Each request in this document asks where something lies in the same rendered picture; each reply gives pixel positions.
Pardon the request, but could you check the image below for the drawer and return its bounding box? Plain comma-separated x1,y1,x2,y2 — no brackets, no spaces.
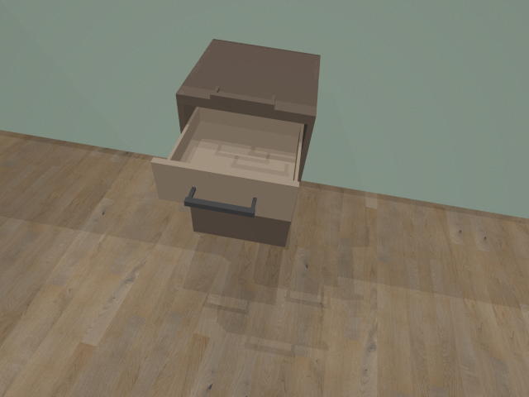
150,107,304,222

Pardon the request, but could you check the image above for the handle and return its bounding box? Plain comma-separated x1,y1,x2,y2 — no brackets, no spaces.
210,92,275,110
184,187,257,218

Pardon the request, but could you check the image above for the cabinet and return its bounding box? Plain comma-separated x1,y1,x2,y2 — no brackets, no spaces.
176,39,321,247

